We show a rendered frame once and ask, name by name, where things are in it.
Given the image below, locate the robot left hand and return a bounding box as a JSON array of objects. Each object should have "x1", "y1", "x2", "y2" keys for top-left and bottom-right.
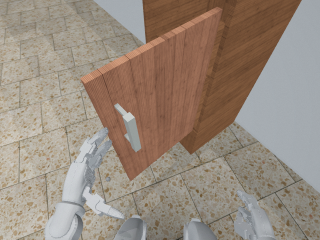
[{"x1": 61, "y1": 127, "x2": 125, "y2": 220}]

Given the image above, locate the right robot thigh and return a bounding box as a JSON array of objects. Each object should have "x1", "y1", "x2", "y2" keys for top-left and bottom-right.
[{"x1": 183, "y1": 221, "x2": 218, "y2": 240}]

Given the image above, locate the cupboard door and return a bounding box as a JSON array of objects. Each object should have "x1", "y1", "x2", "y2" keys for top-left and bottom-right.
[{"x1": 80, "y1": 7, "x2": 223, "y2": 181}]

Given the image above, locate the robot right hand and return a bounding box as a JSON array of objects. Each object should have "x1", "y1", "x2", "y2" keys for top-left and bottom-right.
[{"x1": 234, "y1": 190, "x2": 275, "y2": 240}]

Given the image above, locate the handle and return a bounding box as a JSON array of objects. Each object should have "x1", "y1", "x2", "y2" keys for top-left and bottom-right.
[{"x1": 114, "y1": 103, "x2": 141, "y2": 152}]

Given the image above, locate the robot left forearm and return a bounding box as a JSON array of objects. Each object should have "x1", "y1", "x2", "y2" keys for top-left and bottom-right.
[{"x1": 44, "y1": 201, "x2": 86, "y2": 240}]

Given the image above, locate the left robot shin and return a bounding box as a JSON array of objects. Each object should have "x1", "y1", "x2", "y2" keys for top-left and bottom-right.
[{"x1": 131, "y1": 215, "x2": 141, "y2": 219}]

